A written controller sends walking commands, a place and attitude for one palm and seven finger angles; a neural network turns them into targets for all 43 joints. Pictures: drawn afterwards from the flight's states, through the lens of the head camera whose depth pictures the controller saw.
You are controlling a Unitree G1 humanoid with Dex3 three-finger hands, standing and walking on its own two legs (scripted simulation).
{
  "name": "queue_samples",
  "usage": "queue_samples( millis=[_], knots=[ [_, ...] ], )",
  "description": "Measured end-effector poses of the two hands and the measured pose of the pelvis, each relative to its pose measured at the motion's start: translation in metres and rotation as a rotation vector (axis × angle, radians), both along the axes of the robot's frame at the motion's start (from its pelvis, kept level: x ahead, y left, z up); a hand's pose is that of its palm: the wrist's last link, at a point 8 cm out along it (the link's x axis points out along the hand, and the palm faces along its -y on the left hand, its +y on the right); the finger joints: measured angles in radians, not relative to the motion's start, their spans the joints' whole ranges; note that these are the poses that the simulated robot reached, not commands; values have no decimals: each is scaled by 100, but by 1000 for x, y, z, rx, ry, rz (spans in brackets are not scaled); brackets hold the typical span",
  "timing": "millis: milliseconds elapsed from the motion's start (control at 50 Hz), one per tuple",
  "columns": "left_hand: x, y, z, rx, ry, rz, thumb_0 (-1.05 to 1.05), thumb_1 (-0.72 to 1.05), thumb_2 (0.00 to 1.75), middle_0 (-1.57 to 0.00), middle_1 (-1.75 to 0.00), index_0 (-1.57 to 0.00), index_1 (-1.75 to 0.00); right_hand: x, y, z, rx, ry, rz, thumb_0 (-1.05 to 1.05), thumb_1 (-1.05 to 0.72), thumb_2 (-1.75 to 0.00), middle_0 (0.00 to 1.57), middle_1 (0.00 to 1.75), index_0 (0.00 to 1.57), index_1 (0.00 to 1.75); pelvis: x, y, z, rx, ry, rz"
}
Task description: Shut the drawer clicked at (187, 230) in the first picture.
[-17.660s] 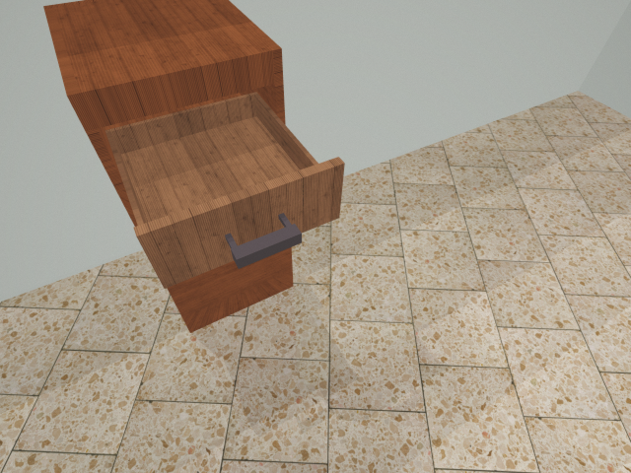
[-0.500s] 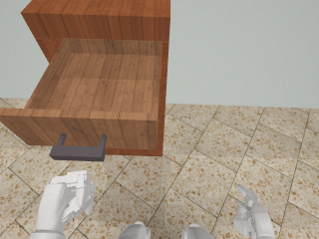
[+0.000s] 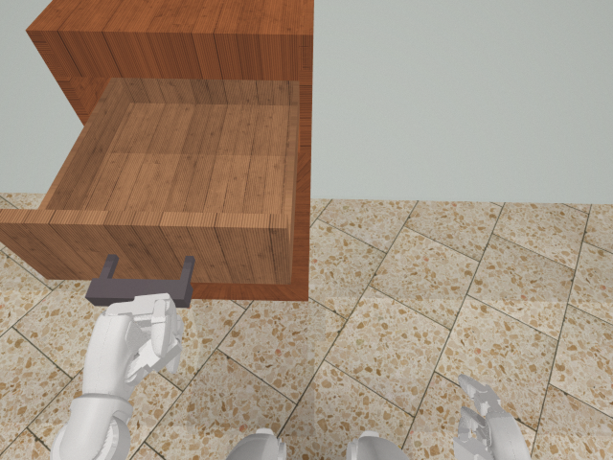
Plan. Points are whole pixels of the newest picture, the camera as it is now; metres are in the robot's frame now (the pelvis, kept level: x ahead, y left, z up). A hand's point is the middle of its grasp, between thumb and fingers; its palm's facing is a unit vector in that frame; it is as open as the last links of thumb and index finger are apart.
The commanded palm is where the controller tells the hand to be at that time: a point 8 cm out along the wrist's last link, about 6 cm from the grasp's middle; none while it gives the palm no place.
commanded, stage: push the drawer shut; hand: left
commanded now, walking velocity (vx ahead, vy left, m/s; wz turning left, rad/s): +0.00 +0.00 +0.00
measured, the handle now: (145, 277) +0.33 +0.22 +0.06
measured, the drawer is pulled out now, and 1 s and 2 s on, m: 0.28 0.14 0.03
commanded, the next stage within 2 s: none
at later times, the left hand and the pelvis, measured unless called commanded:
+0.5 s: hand (184, 287) +0.31 +0.17 +0.06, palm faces +0.00 -1.00 -0.05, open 2.9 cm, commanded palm +0.30 +0.23 +0.06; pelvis -0.01 -0.01 +0.01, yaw +0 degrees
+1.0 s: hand (195, 242) +0.38 +0.17 +0.05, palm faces +0.01 -1.00 -0.05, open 2.7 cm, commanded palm +0.36 +0.23 +0.06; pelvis -0.01 +0.01 +0.01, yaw -1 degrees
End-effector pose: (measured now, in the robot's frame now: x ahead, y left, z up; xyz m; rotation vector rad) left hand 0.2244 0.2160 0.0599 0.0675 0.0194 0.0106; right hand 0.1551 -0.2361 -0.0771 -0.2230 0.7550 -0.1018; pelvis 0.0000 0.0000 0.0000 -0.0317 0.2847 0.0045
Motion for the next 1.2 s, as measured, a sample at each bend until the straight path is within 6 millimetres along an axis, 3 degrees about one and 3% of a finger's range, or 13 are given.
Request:
queue_samples(
  millis=[340,1200],
  knots=[
    [48,5,-2,-6,-13,-9,-6,81,91,-140,-160,-140,-159,-6,-10,-3,-4,22,-14,2,-90,-89,21,30,21,30,-7,-7,4,5,-5,3],
    [159,9,-2,-23,-22,-8,-6,79,88,-140,-160,-140,-159,-74,-9,-16,-22,275,-111,1,-90,-89,21,30,21,30,-6,9,8,5,33,-26]
  ],
)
